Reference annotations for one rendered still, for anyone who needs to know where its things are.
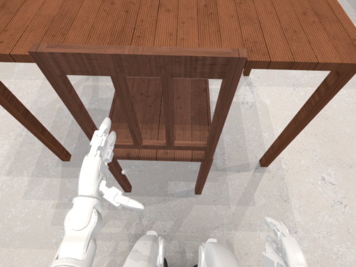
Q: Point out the left robot hand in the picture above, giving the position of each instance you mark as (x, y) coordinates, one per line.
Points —
(94, 169)

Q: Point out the robot left thigh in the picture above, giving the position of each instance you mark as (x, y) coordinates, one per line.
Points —
(147, 252)

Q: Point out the robot left forearm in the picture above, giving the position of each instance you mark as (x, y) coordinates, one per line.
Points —
(82, 224)

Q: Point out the right robot hand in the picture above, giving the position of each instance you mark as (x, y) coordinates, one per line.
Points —
(288, 251)

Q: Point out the robot right thigh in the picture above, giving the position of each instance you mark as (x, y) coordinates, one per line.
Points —
(214, 254)

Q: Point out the robot thigh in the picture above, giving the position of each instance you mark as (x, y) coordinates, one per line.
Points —
(214, 254)
(147, 252)

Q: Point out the table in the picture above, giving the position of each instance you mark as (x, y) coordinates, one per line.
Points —
(311, 35)

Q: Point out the chair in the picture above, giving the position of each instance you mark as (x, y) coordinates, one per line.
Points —
(155, 119)

